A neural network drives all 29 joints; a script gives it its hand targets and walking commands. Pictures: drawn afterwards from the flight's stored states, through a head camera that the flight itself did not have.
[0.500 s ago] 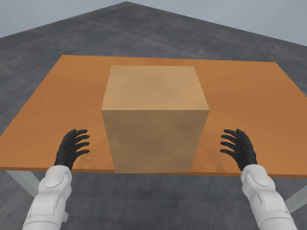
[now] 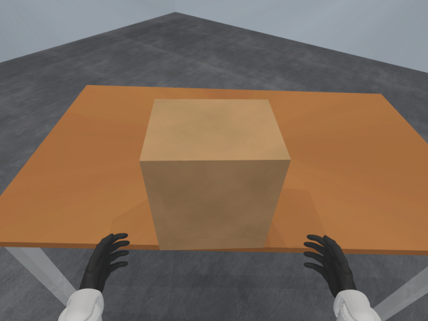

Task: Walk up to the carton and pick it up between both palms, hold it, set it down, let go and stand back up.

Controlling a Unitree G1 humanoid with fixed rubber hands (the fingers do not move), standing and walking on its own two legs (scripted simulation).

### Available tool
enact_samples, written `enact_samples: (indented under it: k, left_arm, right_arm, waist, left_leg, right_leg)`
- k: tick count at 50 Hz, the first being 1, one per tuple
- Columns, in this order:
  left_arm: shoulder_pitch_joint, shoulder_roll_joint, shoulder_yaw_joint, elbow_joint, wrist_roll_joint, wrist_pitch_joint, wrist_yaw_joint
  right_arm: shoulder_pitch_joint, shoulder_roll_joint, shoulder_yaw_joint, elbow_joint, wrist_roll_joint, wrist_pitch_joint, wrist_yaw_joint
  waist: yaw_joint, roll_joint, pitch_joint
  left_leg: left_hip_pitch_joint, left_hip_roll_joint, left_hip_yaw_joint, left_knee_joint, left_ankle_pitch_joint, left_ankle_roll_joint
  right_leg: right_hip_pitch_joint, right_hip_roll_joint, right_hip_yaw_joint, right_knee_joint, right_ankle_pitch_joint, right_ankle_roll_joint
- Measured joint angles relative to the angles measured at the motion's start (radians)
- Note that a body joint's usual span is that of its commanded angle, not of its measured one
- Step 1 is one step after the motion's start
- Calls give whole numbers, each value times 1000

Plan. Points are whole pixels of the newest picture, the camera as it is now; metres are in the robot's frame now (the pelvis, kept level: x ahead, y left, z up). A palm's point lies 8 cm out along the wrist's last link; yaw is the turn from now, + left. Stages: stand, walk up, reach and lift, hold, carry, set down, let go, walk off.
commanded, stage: set down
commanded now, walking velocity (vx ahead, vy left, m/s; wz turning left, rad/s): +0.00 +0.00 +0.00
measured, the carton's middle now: (212, 177) +0.41 +0.03 +0.06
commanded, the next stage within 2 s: let go in 0.90 s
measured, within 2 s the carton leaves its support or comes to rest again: neither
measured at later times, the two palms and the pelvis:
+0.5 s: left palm (86, 307) +0.17 +0.24 -0.02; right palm (341, 315) +0.17 -0.21 -0.03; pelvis -0.02 +0.00 +0.00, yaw -1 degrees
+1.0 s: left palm out of the picture +0.15 +0.23 -0.06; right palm out of the picture +0.14 -0.21 -0.07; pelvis -0.01 +0.00 +0.00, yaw -2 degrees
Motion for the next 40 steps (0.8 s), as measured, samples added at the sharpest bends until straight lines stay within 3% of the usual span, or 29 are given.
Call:
enact_samples:
  k: [9, 15, 24, 40]
  left_arm:
    - [56, 31, 30, -144, 28, 253, -21]
    - [93, 41, 28, -222, 22, 371, -18]
    - [72, 25, 22, -268, 19, 470, 1]
    - [101, -14, 25, -234, 89, 580, 1]
  right_arm:
    - [51, 12, -1, -96, -21, 145, -14]
    - [104, 34, -21, -159, -48, 241, -10]
    - [118, 41, -47, -206, -80, 323, -2]
    - [164, 70, -47, -152, -125, 355, -3]
  waist:
    - [8, -15, 7]
    - [22, -13, 29]
    - [28, -3, 48]
    - [23, -17, 81]
  left_leg:
    - [31, -1, 1, -25, 15, -1]
    - [23, -1, 8, -35, 28, -1]
    - [-11, 0, 18, -40, 44, 1]
    - [11, 4, 34, -44, 37, -1]
  right_leg:
    - [24, -1, 2, -12, 8, -2]
    - [11, -1, 6, -13, 19, -1]
    - [-33, -2, 13, -4, 30, 1]
    - [-22, 1, 25, 5, 22, 0]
